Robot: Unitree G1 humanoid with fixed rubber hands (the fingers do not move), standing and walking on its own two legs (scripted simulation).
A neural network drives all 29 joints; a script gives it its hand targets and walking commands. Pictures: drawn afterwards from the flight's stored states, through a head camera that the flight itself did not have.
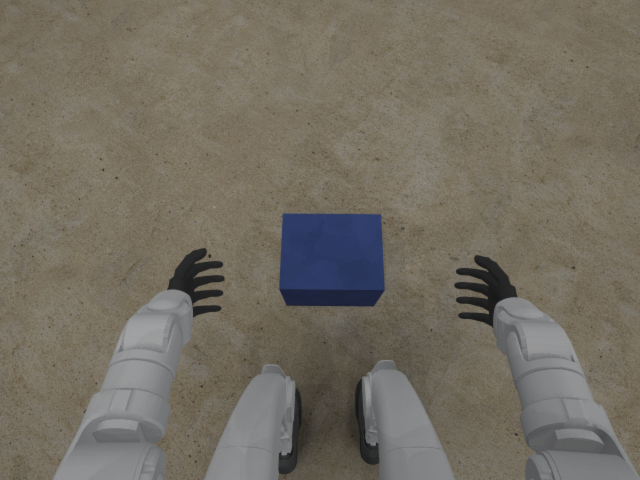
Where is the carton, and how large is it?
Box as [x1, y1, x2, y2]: [279, 213, 384, 305]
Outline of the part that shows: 283,213 279,289 286,304 373,305 384,290 380,214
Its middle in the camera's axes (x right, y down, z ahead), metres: +0.03 +0.06 +1.05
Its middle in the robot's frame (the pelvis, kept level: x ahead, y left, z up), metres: +0.52 -0.01 -0.58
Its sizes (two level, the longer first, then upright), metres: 0.250 0.196 0.211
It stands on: the floor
